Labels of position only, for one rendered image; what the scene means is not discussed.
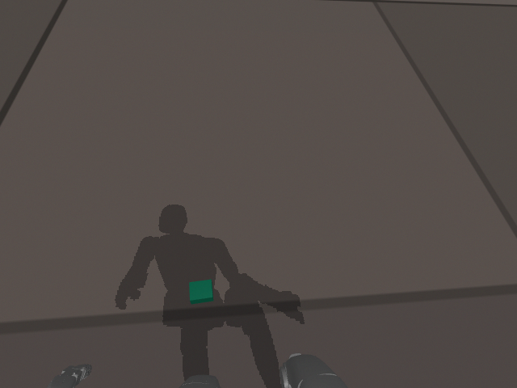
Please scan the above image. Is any small box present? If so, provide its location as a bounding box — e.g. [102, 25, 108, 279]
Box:
[189, 280, 213, 304]

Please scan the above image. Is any left robot hand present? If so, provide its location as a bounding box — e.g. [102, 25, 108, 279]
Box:
[47, 365, 92, 388]

